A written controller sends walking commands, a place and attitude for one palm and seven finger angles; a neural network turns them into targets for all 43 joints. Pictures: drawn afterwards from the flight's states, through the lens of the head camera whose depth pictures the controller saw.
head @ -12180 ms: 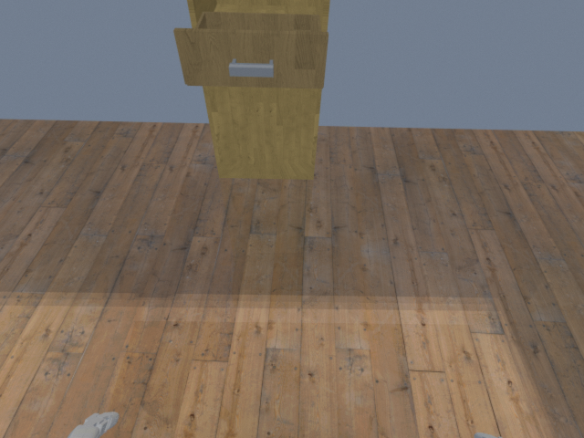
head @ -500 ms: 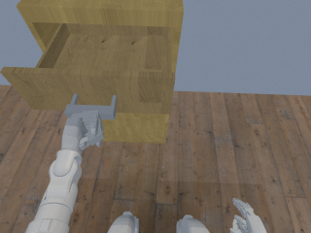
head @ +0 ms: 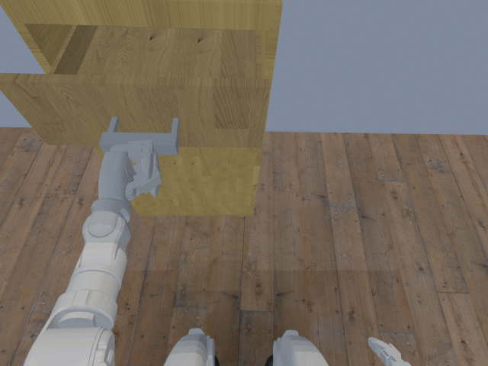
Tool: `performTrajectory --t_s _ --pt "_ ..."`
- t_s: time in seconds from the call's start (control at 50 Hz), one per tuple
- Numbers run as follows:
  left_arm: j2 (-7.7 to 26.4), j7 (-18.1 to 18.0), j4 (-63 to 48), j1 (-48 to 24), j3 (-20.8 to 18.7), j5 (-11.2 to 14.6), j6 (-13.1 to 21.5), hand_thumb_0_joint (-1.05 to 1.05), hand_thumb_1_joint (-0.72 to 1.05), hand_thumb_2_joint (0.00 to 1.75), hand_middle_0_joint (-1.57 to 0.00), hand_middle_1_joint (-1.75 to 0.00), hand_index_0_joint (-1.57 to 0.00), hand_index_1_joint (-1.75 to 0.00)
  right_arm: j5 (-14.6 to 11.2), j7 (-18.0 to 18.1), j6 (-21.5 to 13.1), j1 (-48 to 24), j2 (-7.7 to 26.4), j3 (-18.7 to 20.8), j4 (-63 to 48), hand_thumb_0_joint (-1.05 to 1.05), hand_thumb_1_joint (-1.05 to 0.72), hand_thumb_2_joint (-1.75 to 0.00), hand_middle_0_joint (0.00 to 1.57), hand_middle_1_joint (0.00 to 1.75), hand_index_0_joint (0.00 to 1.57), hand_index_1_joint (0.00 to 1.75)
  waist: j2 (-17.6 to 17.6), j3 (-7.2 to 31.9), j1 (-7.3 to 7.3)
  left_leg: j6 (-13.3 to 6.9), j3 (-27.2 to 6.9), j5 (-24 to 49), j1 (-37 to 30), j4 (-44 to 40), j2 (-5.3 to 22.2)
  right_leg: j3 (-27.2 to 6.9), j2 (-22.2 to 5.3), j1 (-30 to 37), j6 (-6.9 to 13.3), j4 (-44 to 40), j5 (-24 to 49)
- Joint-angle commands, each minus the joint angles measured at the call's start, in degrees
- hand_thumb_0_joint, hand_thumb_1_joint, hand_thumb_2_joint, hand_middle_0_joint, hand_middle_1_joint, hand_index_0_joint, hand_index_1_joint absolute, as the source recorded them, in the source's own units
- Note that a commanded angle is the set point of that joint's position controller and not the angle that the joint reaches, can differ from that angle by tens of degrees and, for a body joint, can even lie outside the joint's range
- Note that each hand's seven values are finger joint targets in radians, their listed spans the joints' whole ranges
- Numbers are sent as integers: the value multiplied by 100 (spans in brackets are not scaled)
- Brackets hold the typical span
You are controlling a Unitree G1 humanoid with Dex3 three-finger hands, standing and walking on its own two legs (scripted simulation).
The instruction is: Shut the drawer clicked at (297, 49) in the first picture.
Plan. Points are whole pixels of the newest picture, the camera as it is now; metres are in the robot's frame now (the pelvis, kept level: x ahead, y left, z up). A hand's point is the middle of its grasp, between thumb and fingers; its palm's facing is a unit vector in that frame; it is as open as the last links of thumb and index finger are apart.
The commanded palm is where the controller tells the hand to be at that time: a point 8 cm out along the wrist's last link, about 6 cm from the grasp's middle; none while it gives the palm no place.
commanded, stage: push the drawer shut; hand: left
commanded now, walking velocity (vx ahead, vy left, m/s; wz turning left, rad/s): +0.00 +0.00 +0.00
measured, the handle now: (143, 133) +0.49 +0.18 +0.05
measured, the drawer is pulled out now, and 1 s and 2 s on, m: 0.15 0.03 0.00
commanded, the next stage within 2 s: pull the fist back off the drawer in 1.60 s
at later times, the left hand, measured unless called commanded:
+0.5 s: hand (165, 144) +0.48 +0.14 +0.04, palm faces +0.00 -1.00 -0.05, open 2.9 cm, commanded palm +0.46 +0.19 +0.05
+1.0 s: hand (165, 118) +0.53 +0.14 +0.05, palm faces +0.00 -1.00 -0.04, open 3.0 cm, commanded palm +0.52 +0.19 +0.05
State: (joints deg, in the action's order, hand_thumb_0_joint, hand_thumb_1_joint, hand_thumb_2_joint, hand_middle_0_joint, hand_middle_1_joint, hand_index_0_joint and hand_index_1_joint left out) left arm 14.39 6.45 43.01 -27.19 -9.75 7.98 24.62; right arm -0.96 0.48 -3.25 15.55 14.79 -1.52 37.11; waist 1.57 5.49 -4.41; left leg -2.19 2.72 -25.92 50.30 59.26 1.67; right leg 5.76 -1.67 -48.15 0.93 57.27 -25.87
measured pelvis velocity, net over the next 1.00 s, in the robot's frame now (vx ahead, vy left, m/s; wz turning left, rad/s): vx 0.00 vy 0.00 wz -0.03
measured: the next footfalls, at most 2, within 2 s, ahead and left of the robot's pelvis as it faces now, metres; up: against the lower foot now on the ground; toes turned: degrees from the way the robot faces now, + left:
none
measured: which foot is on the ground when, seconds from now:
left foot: down 0.00-1.00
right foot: down 0.00-1.00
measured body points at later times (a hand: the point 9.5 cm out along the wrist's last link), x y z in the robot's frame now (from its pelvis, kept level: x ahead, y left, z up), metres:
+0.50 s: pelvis +0.00 -0.01 -0.01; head +0.12 +0.00 +0.43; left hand +0.47 +0.19 +0.05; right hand +0.04 -0.27 -0.13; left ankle +0.02 +0.09 -0.67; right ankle +0.02 -0.11 -0.67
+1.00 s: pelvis +0.00 +0.00 -0.02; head +0.15 +0.01 +0.41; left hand +0.53 +0.20 +0.05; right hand -0.01 -0.26 -0.13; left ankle +0.02 +0.09 -0.67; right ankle +0.02 -0.11 -0.67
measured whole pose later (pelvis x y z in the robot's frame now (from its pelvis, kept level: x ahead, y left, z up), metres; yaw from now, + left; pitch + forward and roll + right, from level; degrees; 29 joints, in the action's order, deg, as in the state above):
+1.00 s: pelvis +0.00 +0.00 -0.02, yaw -2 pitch +24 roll -3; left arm 27.2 7.7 69.0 -55.4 -21.8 1.5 24.9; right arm 1.8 -1.2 1.8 20.9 15.4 -2.7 37.0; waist 2.2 5.8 -11.9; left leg -2.2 2.1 -27.0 61.7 64.1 3.6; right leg 6.1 0.1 -58.8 1.2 60.1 -25.6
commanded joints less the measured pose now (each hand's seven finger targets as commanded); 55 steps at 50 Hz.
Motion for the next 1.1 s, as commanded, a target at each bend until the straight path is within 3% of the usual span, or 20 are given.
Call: performTrajectory --t_s 0.0,0.1,0.16,0.28,0.32,0.38,0.4,0.44,0.56,0.58,0.64,0.7,0.76,0.8,0.82,0.94,1.0,1.02,1.04,1.08 --pt "886 -145 -917 -2925 -243 22 439 0 90 90 -140 -160 -140 -160 21 51 -155 457 887 356 -474 0 -90 -90 20 30 20 30 239 2163 -322 125 -553 1223 -1688 -794 -39 -325 215 419 33 -683 1032" --pt "967 -154 -616 -3192 -339 -35 516 0 90 90 -140 -160 -140 -160 60 15 -65 618 900 373 -455 0 -90 -90 20 30 20 30 127 2487 -312 131 -586 1493 -1788 -733 -31 -321 240 454 33 -598 1217" --pt "860 -150 -577 -3427 -264 -52 555 0 90 90 -140 -160 -140 -160 69 -30 -11 662 875 378 -430 0 -90 -90 20 30 20 30 299 2605 -335 150 -592 1637 -1938 -709 -25 -310 243 395 41 -588 1297" --pt "1069 -218 26 -3990 -430 -161 613 0 90 90 -140 -160 -140 -160 98 -42 97 785 886 365 -358 0 -90 -90 20 30 20 30 19 2360 -471 77 -518 1269 -1473 -639 -58 -378 258 385 4 -636 1135" --pt "1344 -218 202 -4178 -625 -211 650 0 90 90 -140 -160 -140 -160 118 -32 122 841 915 352 -333 0 -90 -90 20 30 20 30 136 2405 -492 67 -514 1221 -1429 -606 -67 -395 265 344 10 -613 1091" --pt "1617 -174 471 -4349 -802 -248 661 0 90 90 -140 -160 -140 -160 131 -16 168 908 916 329 -330 0 -90 -90 20 30 20 30 6 2409 -514 30 -452 1119 -1127 -542 -96 -486 263 539 -6 -645 1114" --pt "1750 -149 418 -4463 -877 -257 698 0 90 90 -140 -160 -140 -160 149 -9 167 939 934 329 -336 0 -90 -90 20 30 20 30 55 2551 -527 18 -466 1182 -1164 -516 -90 -488 269 555 -5 -599 1178" --pt "1663 -91 456 -4495 -822 -257 707 0 90 90 -140 -160 -140 -160 152 -30 196 973 913 322 -348 0 -90 -90 20 30 20 30 288 2774 -501 42 -469 1364 -1349 -493 -90 -477 273 520 7 -568 1295" --pt "1931 -22 884 -4899 -962 -265 604 0 90 90 -140 -160 -140 -160 173 -37 254 1118 972 298 -303 0 -90 -90 20 30 20 30 215 2595 -682 3 -453 1117 -989 -400 -76 -530 295 414 -20 -637 1096" --pt "2150 -31 890 -4988 -1107 -279 599 0 90 90 -140 -160 -140 -160 177 -30 260 1148 995 298 -285 0 -90 -90 20 30 20 30 263 2604 -678 -2 -448 1133 -937 -386 -69 -544 295 437 -17 -623 1116" --pt "2081 4 868 -5107 -1042 -321 608 0 90 90 -140 -160 -140 -160 201 -51 287 1232 985 299 -304 0 -90 -90 20 30 20 30 485 2904 -695 13 -494 1392 -1184 -337 -58 -503 313 339 -5 -546 1266" --pt "2257 7 1058 -5285 -1134 -336 549 0 90 90 -140 -160 -140 -160 226 -52 312 1332 1026 288 -267 0 -90 -90 20 30 20 30 318 2786 -787 -11 -502 1353 -1011 -280 -42 -509 338 314 -18 -544 1249" --pt "2285 6 1160 -5566 -1131 -371 488 0 90 90 -140 -160 -140 -160 232 -63 336 1383 1033 281 -253 0 -90 -90 20 30 20 30 439 2717 -861 -15 -491 1250 -904 -245 -37 -521 337 190 -31 -571 1130" --pt "2573 -13 1223 -5659 -1313 -413 485 0 90 90 -140 -160 -140 -160 250 -53 345 1454 1072 269 -231 0 -90 -90 20 30 20 30 467 2754 -864 -22 -519 1297 -895 -211 -24 -507 347 154 -11 -530 1131" --pt "2470 -15 1195 -5761 -1219 -421 479 0 90 90 -140 -160 -140 -160 258 -64 348 1461 1058 265 -254 0 -90 -90 20 30 20 30 551 2846 -910 -20 -520 1330 -950 -212 -34 -509 345 151 -27 -535 1158" --pt "2833 5 1224 -5801 -1510 -468 449 0 90 90 -140 -160 -140 -160 309 -102 414 1607 1085 253 -256 0 -90 -90 20 30 20 30 725 3190 -845 3 -556 1801 -1115 -134 -3 -460 370 229 -13 -443 1516" --pt "2934 14 1354 -5862 -1551 -497 408 0 90 90 -140 -160 -140 -160 318 -109 462 1663 1104 243 -236 0 -90 -90 20 30 20 30 638 3061 -933 -13 -577 1813 -1092 -118 18 -441 392 152 -13 -458 1513" --pt "2908 10 1397 -5856 -1514 -536 390 0 90 90 -140 -160 -140 -160 316 -117 482 1671 1108 239 -249 0 -90 -90 20 30 20 30 721 3035 -918 6 -587 1795 -1114 -144 26 -418 391 56 -12 -458 1443" --pt "2730 5 1430 -6003 -1348 -544 365 0 90 90 -140 -160 -140 -160 313 -125 490 1668 1097 232 -242 0 -90 -90 20 30 20 30 723 2932 -1011 5 -614 1738 -1132 -145 37 -394 395 -102 -16 -467 1351" --pt "2753 -32 1498 -6205 -1339 -592 346 0 90 90 -140 -160 -140 -160 340 -138 499 1726 1117 236 -198 0 -90 -90 20 30 20 30 810 2851 -1061 14 -670 1657 -1184 -140 58 -360 403 -310 -9 -479 1164"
